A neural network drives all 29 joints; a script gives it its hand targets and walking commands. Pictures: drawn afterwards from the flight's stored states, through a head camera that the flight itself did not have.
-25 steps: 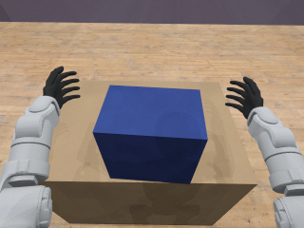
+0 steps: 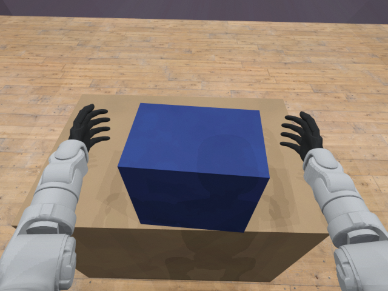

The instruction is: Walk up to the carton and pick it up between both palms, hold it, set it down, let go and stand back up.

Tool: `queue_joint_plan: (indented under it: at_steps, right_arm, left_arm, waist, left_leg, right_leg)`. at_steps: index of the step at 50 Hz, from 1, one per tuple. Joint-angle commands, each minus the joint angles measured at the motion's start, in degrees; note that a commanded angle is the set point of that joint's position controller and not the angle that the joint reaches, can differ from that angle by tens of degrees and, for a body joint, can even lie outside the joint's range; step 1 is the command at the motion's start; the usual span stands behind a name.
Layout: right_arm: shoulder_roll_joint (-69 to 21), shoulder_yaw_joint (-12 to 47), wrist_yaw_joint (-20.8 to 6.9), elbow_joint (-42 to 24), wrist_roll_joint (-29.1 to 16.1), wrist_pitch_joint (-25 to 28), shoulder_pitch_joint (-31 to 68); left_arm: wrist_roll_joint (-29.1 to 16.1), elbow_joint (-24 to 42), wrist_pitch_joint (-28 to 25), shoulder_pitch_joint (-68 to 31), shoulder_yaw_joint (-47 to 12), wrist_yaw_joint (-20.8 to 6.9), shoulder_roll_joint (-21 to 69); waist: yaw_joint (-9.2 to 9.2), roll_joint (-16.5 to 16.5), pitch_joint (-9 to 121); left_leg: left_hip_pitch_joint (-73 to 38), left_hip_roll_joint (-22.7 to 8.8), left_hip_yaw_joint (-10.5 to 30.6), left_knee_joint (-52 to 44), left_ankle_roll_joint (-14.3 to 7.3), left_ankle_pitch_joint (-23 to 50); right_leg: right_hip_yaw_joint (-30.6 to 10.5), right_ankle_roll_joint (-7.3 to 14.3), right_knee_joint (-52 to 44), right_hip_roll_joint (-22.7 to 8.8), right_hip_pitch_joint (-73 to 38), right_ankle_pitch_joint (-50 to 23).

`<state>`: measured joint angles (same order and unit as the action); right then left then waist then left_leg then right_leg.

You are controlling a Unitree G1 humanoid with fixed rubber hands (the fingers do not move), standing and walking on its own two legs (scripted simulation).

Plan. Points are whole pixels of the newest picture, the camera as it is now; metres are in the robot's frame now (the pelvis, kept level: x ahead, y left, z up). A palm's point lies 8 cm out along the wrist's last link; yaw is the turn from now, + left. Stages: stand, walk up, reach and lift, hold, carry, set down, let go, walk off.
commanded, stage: reach and lift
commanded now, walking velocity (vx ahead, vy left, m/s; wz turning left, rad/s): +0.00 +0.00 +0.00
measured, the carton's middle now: (195, 171) +0.41 +0.00 -0.02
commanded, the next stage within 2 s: none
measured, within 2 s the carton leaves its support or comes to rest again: neither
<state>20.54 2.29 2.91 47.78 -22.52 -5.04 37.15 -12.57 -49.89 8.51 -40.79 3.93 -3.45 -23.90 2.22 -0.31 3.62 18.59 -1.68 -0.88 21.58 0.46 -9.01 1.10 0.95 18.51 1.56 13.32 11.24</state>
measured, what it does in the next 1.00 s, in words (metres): stands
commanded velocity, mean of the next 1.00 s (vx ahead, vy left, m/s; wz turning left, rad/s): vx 0.00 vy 0.00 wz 0.00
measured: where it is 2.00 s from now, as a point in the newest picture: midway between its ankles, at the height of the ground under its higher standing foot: outside the picture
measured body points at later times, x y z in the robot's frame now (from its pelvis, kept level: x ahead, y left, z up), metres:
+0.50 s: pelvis -0.01 +0.00 -0.02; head +0.05 +0.01 +0.43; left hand +0.43 +0.23 +0.05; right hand +0.41 -0.23 +0.04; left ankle +0.01 +0.12 -0.75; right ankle -0.03 -0.11 -0.75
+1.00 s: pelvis -0.02 +0.00 -0.03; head +0.04 +0.01 +0.42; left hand +0.43 +0.20 +0.04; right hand +0.42 -0.19 +0.03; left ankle +0.01 +0.12 -0.75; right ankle -0.03 -0.11 -0.75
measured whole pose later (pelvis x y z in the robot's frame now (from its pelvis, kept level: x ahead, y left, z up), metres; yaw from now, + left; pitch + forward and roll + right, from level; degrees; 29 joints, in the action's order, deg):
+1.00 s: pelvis -0.02 +0.00 -0.03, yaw -1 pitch +20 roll -1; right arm 12.9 7.7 5.8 71.0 -23.1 14.0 48.7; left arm -15.6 -78.3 -18.8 -52.3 -2.3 0.0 -15.8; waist 0.6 0.0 13.8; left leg 43.9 -2.4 -0.4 37.0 0.6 -13.1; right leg 1.2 1.1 35.8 2.1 39.8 16.0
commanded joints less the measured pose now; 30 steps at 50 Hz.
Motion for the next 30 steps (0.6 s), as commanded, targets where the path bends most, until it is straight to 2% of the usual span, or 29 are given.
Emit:
queue_joint_plan:
  at_steps: [1,5,9,13,18,23,30]
  right_arm:
    - [8.38,-3.49,0.03,-8.32,2.05,8.49,21.32]
    - [7.71,-3.14,0.43,-7.12,2.59,11.6,23.97]
    - [7.57,-0.87,0.99,-2.15,1.28,13.85,26.32]
    - [8.58,2.45,1.36,5.98,-1.61,16.32,26.88]
    - [9.3,6.73,0.9,14.87,-5.58,19.01,26.89]
    - [8.41,8.55,-0.14,14.75,-7.19,20.61,28.28]
    - [6.52,7.27,-0.43,10.61,-5.79,20.59,30.83]
  left_arm:
    - [-1.1,5.07,-11.55,-23.25,0.93,1.14,-9.28]
    - [-3.49,0.22,-17.82,-26.63,-1.04,2.22,-9.8]
    - [-5.33,-6.21,-21.83,-29.19,-3.25,2.16,-9.58]
    - [-5.48,-12.57,-23.88,-29.25,-4.76,1.59,-8.38]
    - [-4.79,-18.06,-24.57,-27.45,-5.95,0.7,-6.01]
    - [-5.25,-17.63,-25.93,-27.84,-6.82,0.89,-4.84]
    - [-6.6,-15.09,-27.88,-31.24,-7.34,1.92,-4.71]
  waist:
    - [-0.5,3.05,29.26]
    - [-0.68,1.85,34.81]
    - [-0.62,1.71,39.52]
    - [-0.62,2.88,40.65]
    - [-1.34,3.27,36.41]
    - [-2.16,2.69,36.43]
    - [-2.15,1.52,41.32]
  left_leg:
    - [-17.68,1.47,0.43,4.99,1.21,19.35]
    - [-14.0,1.56,0.31,7.09,0.62,17.11]
    - [-10.78,1.54,0.23,10.11,0.74,17.71]
    - [-10.8,1.16,0.44,13.28,2.09,21.75]
    - [-10.91,0.6,0.69,15.03,3.32,24.41]
    - [-8.42,0.57,0.56,15.09,3.08,21.97]
    - [-3.86,1.09,0.02,15.58,2.04,16.76]
  right_leg:
    - [1.26,-1.86,0.37,0.42,5.39,-15.41]
    - [1.02,-2.33,3.21,0.2,8.82,-14.57]
    - [0.8,-2.75,6.83,0.11,11.42,-16.69]
    - [1.14,-2.68,9.14,0.6,14.66,-18.92]
    - [1.74,-2.38,9.4,1.34,18.57,-16.88]
    - [2.03,-2.55,9.71,1.41,20.82,-13.07]
    - [1.57,-3.17,11.59,0.49,21.41,-11.79]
